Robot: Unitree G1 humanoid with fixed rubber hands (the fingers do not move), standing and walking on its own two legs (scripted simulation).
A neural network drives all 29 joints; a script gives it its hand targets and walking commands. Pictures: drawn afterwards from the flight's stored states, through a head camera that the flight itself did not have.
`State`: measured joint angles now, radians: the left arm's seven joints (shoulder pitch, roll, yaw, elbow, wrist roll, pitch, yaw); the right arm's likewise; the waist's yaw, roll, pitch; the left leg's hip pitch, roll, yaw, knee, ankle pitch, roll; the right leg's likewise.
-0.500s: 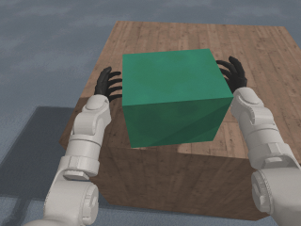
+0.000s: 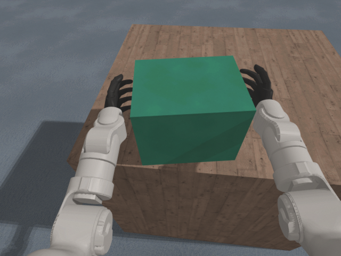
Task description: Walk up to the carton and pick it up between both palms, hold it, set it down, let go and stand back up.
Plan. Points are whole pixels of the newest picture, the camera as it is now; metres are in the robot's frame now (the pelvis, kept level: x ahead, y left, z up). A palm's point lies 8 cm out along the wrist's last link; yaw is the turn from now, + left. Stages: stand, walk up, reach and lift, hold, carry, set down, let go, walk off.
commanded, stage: reach and lift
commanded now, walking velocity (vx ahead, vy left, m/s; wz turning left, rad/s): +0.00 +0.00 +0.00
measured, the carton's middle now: (186, 111) +0.44 -0.01 +0.09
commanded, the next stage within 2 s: none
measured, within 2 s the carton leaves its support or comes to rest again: leaves its support in 0.64 s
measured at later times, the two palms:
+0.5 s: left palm (114, 108) +0.41 +0.15 +0.14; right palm (259, 100) +0.43 -0.18 +0.14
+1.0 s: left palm (103, 96) +0.39 +0.16 +0.19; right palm (262, 91) +0.41 -0.17 +0.18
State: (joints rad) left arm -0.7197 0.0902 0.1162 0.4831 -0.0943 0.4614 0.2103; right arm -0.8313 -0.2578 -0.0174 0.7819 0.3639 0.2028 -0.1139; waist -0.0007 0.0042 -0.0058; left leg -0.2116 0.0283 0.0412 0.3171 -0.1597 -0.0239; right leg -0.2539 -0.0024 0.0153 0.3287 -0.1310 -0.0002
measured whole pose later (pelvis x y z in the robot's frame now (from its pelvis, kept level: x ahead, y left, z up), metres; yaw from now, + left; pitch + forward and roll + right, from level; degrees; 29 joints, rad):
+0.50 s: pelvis +0.00 +0.00 +0.00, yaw +0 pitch +3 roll +0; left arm -0.72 0.08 0.12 0.49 -0.06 0.43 0.22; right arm -0.83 -0.25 -0.02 0.78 0.34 0.19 -0.12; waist 0.00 0.00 -0.01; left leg -0.21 0.03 0.04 0.32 -0.16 -0.02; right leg -0.25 0.00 0.02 0.33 -0.13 0.00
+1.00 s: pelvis +0.00 +0.00 +0.00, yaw +0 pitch +2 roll +0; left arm -0.72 0.02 0.22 0.50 0.21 0.29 0.12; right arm -0.83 -0.17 -0.12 0.86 0.15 0.00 -0.07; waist 0.00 0.00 -0.07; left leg -0.18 0.03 0.04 0.31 -0.16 -0.02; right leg -0.21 0.00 0.01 0.30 -0.11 0.01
